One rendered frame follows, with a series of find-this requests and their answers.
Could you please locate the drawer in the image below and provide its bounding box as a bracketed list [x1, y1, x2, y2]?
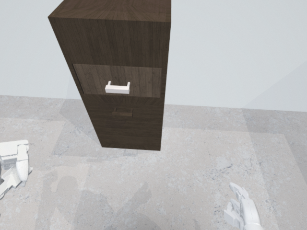
[73, 64, 162, 98]

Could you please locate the cabinet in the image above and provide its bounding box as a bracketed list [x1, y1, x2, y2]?
[48, 0, 171, 151]

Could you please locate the robot right hand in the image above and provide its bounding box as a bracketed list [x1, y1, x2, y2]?
[224, 183, 262, 230]

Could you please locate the handle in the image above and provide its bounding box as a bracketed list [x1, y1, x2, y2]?
[105, 81, 130, 94]
[112, 112, 133, 119]

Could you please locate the robot left hand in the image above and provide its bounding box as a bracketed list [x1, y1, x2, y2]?
[0, 140, 33, 200]

